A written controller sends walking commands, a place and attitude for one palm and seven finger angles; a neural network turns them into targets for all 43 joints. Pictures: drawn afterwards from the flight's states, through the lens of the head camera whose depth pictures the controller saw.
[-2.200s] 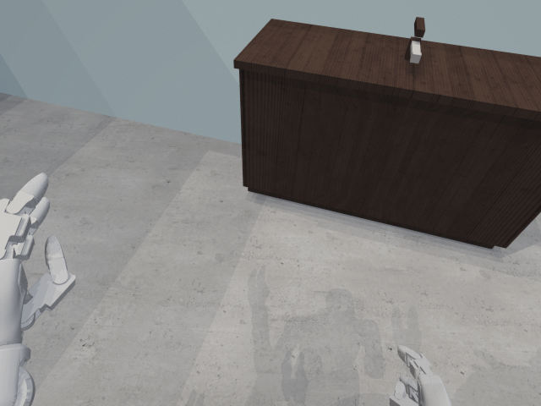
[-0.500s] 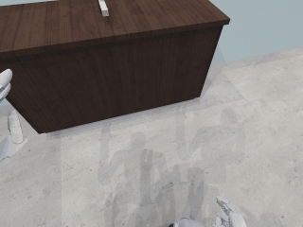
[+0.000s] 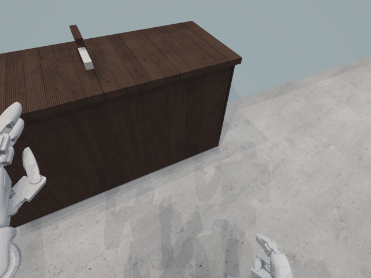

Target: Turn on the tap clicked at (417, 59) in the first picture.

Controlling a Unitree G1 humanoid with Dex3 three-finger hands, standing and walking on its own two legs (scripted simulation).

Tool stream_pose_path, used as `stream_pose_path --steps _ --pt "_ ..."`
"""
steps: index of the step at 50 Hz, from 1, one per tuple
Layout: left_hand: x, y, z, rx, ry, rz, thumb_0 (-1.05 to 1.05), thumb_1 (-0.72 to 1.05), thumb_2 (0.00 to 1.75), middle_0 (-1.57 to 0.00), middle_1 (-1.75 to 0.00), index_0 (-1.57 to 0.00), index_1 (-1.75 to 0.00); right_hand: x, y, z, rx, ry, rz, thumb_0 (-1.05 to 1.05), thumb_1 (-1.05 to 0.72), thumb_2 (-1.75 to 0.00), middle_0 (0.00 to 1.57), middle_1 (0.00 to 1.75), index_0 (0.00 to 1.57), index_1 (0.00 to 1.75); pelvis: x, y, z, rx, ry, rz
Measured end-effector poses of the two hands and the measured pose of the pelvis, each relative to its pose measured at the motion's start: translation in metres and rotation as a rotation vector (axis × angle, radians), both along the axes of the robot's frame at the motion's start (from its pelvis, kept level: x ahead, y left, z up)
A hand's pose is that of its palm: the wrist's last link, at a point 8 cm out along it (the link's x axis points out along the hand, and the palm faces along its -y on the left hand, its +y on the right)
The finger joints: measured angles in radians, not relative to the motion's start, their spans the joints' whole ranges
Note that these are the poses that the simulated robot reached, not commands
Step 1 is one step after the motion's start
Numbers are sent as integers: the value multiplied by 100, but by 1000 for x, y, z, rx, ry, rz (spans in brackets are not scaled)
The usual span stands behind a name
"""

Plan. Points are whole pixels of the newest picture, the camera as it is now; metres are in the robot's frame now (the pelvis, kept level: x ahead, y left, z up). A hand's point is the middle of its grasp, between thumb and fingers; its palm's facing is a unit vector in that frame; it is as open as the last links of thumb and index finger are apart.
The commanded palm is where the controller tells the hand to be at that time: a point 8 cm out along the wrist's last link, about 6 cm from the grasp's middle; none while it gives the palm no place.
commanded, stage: walk to a spot facing it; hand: left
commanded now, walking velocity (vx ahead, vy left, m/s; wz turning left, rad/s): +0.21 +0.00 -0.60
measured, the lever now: (88, 64) +0.79 +0.42 +0.04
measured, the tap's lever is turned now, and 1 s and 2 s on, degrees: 0 0 0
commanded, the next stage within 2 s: turn to face it in 0.02 s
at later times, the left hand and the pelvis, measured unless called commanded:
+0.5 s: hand (97, 127) +0.33 +0.19 +0.18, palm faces +0.33 -0.83 -0.45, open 7.4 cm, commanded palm +0.27 +0.24 +0.18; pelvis +0.10 -0.03 -0.01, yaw -3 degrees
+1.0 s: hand (78, 169) +0.25 +0.20 +0.17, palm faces +0.50 -0.79 -0.36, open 7.4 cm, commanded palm +0.19 +0.24 +0.18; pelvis +0.06 -0.05 -0.01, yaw +7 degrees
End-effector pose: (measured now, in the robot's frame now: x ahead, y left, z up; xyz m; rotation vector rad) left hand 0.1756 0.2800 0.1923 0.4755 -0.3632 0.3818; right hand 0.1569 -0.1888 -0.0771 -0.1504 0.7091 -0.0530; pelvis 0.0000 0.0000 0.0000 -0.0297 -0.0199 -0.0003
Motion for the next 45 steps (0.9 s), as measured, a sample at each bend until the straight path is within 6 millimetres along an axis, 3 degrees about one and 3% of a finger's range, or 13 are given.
stream_pose_path --steps 5,8,11,16,20,24,29,37,41,45 --pt "44 -32 3 109 63 -76 1 89 90 -21 -30 -21 -30 11 -12 -19 62 40 -32 1 -90 -90 21 30 20 30 25 -18 -5 7 9 -57" --pt "69 -50 -2 170 56 -94 1 89 90 -21 -30 -21 -30 20 -38 -42 64 63 -60 1 -90 -90 21 30 20 30 37 -32 -22 19 6 -67" --pt "89 -64 -8 129 69 -118 1 88 90 -21 -30 -22 -30 24 -68 -52 21 116 -102 1 -90 -90 21 30 20 30 45 -35 -23 21 -3 -90" --pt "108 -77 -4 132 104 -181 1 88 90 -22 -30 -22 -30 23 -109 -35 -66 152 -211 2 -90 -90 21 30 20 30 63 -36 -12 24 5 -92" --pt "114 -70 7 150 66 -194 1 88 90 -22 -30 -22 -30 27 -124 -16 -146 144 -242 2 -91 -90 20 29 20 30 80 -35 -8 25 6 -81" --pt "117 -49 7 122 -14 -158 1 88 90 -22 -30 -22 -30 40 -122 -8 -201 122 -241 2 -91 -90 20 29 19 30 97 -27 -14 14 -4 -57" --pt "116 -28 0 46 -17 -69 1 88 90 -21 -30 -22 -30 68 -93 -3 -153 83 -160 2 -91 -90 20 29 19 30 102 -26 -9 6 2 -28" --pt "82 -47 1 31 44 -24 1 89 90 -21 -30 -21 -30 105 -46 -5 7 -30 10 1 -90 -90 21 30 20 30 89 -43 -8 5 1 13" --pt "62 -55 2 27 63 31 1 89 90 -21 -30 -22 -30 107 -46 -11 40 -30 58 1 -90 -90 21 30 20 30 80 -55 -8 -1 -17 40" --pt "45 -54 -4 -20 73 81 1 88 90 -21 -30 -22 -30 97 -61 -11 -3 5 67 1 -90 -90 21 30 20 30 73 -58 -5 31 -19 69"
